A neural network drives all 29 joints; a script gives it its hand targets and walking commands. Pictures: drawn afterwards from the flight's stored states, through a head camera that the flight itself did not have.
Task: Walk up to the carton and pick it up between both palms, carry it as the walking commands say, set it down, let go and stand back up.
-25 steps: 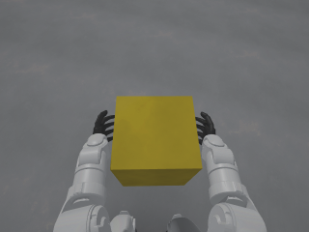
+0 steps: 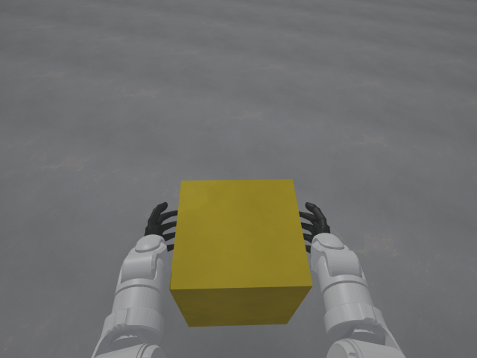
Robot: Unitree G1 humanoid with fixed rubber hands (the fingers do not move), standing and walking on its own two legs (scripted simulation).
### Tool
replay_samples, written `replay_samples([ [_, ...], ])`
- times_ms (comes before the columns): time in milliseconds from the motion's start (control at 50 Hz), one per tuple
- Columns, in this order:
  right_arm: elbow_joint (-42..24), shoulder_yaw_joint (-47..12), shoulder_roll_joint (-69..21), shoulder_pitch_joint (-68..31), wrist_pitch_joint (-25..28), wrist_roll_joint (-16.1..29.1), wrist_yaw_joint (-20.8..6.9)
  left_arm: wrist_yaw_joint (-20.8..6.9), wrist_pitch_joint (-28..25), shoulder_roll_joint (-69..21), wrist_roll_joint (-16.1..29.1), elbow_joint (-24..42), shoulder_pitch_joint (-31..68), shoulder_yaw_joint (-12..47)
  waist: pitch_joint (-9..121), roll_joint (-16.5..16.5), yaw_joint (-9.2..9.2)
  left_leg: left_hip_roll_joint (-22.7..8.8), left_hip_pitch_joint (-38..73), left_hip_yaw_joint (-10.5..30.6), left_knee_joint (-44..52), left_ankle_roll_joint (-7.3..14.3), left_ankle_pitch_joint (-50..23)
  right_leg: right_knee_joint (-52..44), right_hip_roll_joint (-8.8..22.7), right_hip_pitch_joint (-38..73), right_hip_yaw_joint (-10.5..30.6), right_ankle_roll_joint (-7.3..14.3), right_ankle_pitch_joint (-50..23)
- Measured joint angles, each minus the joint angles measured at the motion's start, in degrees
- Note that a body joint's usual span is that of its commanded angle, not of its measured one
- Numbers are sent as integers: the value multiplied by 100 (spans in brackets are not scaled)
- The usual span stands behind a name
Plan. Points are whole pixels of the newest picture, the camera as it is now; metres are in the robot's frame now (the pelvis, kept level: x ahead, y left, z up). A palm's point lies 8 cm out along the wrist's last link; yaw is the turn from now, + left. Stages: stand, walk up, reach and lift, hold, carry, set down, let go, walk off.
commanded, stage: reach and lift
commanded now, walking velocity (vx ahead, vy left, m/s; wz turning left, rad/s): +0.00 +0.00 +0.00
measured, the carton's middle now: (237, 257) +0.32 +0.00 -0.05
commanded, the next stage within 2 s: hold in 1.24 s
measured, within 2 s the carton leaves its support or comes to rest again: neither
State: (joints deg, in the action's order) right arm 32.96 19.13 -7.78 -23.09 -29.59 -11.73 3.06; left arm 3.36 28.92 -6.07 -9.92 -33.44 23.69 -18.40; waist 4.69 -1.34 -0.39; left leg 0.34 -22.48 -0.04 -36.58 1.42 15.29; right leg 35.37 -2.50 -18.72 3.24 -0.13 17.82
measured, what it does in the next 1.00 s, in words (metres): stands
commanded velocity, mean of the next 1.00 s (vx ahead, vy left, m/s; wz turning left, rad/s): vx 0.00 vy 0.00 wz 0.00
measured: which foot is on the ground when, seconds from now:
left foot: down 0.00-1.00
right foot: down 0.00-1.00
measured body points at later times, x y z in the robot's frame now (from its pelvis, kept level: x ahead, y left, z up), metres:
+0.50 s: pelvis -0.02 +0.00 +0.00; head -0.09 +0.02 +0.45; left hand +0.30 +0.16 +0.05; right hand +0.30 -0.15 +0.06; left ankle +0.04 +0.10 -0.73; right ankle +0.01 -0.12 -0.72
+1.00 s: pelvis +0.01 +0.00 +0.01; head -0.06 +0.01 +0.46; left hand +0.32 +0.15 +0.05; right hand +0.31 -0.15 +0.05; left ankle +0.04 +0.10 -0.72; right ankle +0.01 -0.12 -0.72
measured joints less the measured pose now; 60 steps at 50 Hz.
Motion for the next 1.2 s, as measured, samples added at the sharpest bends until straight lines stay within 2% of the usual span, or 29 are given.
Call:
replay_samples([
  [220, -362, -145, 0, 29, -513, 0, 1, 4, 557, 0, -1, 423, 1, 89, -189, 0, 0, 0, 559, 7, 163, 0, -98, -237, 5, 595, 0, 0, -136],
  [440, -378, -49, 1, -92, -964, -12, 2, 31, 958, 0, -1, 454, 4, 92, -234, 0, 0, 0, 992, 10, 225, 0, -101, -314, 7, 1033, 0, 0, -149],
  [740, -391, 19, 0, -230, -1025, -90, -35, 52, 1106, 0, -2, 512, 45, 107, -343, 0, 0, 0, 1095, 15, 415, -28, -138, -441, 11, 1106, 0, 21, -155],
  [1080, -1310, -520, -101, 778, -1241, -91, -70, -38, 1368, -25, -3, 1219, -532, 494, -346, 0, 0, 0, 1538, 30, 867, -45, -237, -940, 24, 1570, 0, 39, -281],
  [1200, -1498, -600, -80, 862, -1350, -91, -70, -44, 1373, -59, -3, 1367, -655, 557, -345, 0, 0, 0, 1540, 30, 869, -46, -275, -940, 24, 1572, 1, 39, -315],
])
